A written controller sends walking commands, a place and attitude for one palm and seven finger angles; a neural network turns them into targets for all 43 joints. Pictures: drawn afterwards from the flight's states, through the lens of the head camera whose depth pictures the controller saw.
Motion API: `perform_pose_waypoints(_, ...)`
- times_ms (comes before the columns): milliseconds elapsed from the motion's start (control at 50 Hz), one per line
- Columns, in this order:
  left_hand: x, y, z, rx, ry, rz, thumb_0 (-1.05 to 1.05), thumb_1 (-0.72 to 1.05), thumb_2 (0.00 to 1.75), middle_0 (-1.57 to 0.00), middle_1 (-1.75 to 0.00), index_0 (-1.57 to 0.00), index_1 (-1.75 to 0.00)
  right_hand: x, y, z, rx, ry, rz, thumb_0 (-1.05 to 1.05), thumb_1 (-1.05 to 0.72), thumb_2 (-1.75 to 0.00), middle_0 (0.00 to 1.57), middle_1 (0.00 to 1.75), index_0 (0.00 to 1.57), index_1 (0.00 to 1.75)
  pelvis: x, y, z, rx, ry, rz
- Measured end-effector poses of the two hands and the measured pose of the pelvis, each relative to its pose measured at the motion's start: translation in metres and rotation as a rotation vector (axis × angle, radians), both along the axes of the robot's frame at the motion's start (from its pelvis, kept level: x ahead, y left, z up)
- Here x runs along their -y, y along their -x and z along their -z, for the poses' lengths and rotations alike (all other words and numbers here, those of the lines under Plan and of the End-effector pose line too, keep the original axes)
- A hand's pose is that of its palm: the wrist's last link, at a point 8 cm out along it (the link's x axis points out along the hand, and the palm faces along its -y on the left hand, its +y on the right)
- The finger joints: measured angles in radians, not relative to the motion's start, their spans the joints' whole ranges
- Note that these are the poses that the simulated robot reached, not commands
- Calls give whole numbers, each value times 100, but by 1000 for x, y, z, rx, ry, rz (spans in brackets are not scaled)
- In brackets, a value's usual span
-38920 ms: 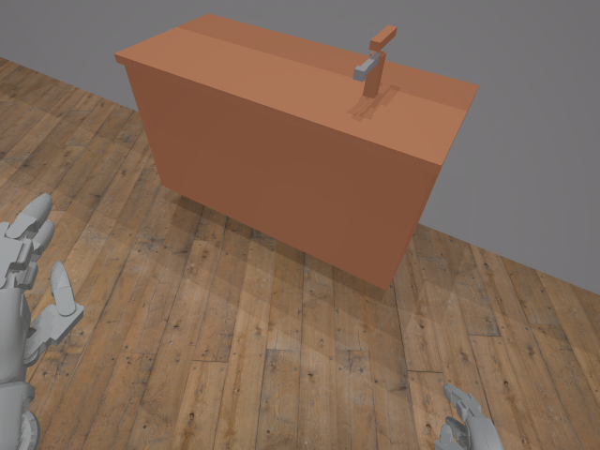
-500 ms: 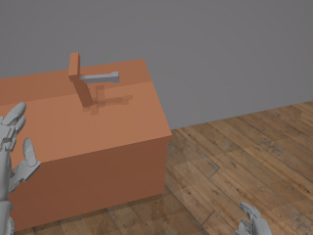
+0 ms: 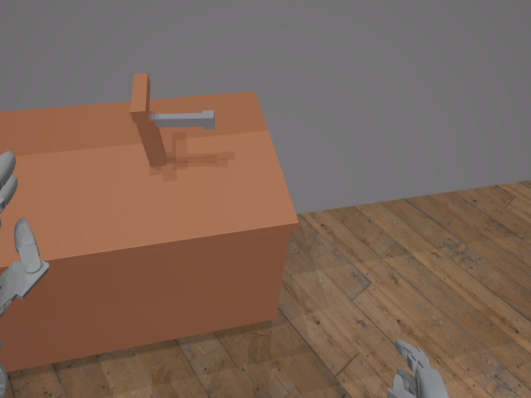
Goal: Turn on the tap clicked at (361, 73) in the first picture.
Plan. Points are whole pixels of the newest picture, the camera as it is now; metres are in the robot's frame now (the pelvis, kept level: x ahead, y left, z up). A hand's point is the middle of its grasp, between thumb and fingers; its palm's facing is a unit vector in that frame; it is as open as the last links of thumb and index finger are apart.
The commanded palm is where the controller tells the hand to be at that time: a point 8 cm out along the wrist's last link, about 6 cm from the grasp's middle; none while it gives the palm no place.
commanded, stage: step back with the hand held close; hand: left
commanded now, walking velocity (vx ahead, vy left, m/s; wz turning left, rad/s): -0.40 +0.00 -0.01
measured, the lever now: (208, 119) +0.62 +0.19 +0.06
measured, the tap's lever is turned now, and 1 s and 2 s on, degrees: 83 83 83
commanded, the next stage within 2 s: stop stepping back and stand still in 0.42 s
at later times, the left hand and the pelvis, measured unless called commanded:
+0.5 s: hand (49, 388) +0.10 +0.20 +0.16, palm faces +0.32 -0.84 -0.44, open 7.4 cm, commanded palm +0.05 +0.24 +0.18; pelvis -0.12 -0.03 +0.00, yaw -2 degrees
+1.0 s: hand out of the picture -0.03 +0.22 +0.17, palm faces +0.44 -0.81 -0.39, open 7.4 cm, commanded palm -0.08 +0.25 +0.18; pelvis -0.23 -0.04 +0.01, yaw +2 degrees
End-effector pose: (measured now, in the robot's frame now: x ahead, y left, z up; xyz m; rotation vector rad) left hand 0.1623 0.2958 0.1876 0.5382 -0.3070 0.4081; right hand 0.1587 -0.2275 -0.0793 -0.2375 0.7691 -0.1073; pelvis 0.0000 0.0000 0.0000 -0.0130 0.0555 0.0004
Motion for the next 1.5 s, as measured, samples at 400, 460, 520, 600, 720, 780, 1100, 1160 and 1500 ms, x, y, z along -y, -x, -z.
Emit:
perform_pose_waypoints(400, 54, 62, -2, -98, -24, 157, 1, 88, 90, -22, -30, -22, -30, 73, 99, -12, -15, 61, 147, 1, -90, -90, 20, 30, 20, 30, 31, 84, -5, 0, -4, 37)
perform_pose_waypoints(460, 49, 82, 7, -99, 25, 114, 1, 88, 90, -22, -30, -22, -30, 73, 120, -12, -20, 70, 140, 2, -91, -90, 20, 30, 20, 30, 31, 104, -5, 17, -23, 40)
perform_pose_waypoints(520, 54, 103, 12, -107, 40, 98, 1, 89, 90, -21, -30, -21, -30, 68, 136, -9, 11, 52, 114, 2, -91, -90, 20, 30, 19, 30, 34, 127, -2, 37, -24, 36)
perform_pose_waypoints(600, 67, 137, 9, -89, 11, 101, 2, 89, 90, -21, -30, -21, -30, 58, 157, -1, 47, -3, 77, 2, -90, -90, 20, 30, 20, 30, 43, 155, 3, 63, -19, 16)
perform_pose_waypoints(720, 66, 178, 4, -75, 65, 63, 1, 88, 90, -22, -30, -22, -30, 46, 199, -4, 19, -35, 56, 2, -90, -90, 20, 30, 20, 30, 44, 181, -6, 62, -55, 3)
perform_pose_waypoints(780, 55, 190, 4, -53, 88, 34, 1, 88, 90, -22, -30, -22, -30, 45, 218, -9, 21, -14, 57, 2, -90, -90, 20, 30, 20, 30, 41, 193, -8, 58, -55, -4)
perform_pose_waypoints(1100, 55, 241, 2, -46, 36, -58, 1, 89, 90, -21, -30, -21, -30, 47, 271, 27, -21, -74, 35, 2, -90, -90, 20, 30, 20, 30, 52, 233, 6, 107, -17, -31)
perform_pose_waypoints(1160, 67, 237, 9, -43, 89, -35, 1, 89, 90, -21, -30, -21, -30, 54, 267, 32, -50, -70, 17, 2, -90, -90, 20, 30, 20, 30, 56, 239, 7, 126, -6, -49)
perform_pose_waypoints(1500, 67, 219, 4, -78, 48, -67, 1, 88, 90, -21, -30, -21, -30, 71, 213, 7, 46, -45, 12, 2, -90, -90, 20, 30, 20, 30, 66, 210, -1, 99, -19, -66)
